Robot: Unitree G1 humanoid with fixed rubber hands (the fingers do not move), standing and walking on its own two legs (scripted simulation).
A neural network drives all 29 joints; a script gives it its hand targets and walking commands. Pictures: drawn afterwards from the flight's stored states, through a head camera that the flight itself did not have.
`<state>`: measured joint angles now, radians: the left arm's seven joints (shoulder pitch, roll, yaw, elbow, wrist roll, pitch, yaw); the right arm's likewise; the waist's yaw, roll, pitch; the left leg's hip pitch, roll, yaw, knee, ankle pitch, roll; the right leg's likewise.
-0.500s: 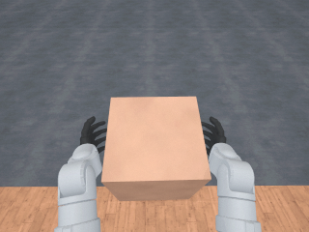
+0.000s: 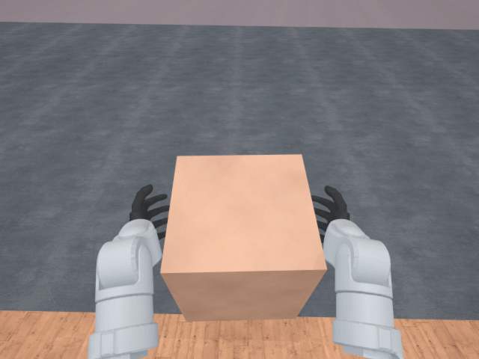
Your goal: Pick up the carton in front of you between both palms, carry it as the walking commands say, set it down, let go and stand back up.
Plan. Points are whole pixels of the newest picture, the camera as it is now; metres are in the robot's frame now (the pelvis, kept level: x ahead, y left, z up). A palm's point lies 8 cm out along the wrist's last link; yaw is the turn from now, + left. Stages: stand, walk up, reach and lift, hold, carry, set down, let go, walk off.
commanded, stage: carry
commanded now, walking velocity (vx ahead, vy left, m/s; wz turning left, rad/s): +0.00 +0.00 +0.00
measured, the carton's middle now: (240, 243) +0.34 -0.01 +0.04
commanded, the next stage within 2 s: none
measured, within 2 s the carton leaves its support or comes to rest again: neither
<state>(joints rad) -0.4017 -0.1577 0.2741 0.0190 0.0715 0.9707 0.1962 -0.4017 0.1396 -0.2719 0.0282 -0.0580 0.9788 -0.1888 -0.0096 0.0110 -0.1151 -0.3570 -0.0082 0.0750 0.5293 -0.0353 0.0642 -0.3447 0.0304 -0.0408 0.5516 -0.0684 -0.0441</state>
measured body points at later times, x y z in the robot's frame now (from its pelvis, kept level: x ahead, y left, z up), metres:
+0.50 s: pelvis +0.00 -0.02 +0.00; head -0.02 -0.02 +0.45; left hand +0.32 +0.14 +0.10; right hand +0.32 -0.18 +0.10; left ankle +0.04 +0.09 -0.73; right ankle +0.03 -0.09 -0.73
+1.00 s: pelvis +0.00 -0.02 +0.00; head -0.02 -0.02 +0.45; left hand +0.33 +0.14 +0.10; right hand +0.33 -0.17 +0.10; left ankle +0.04 +0.09 -0.73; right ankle +0.03 -0.09 -0.73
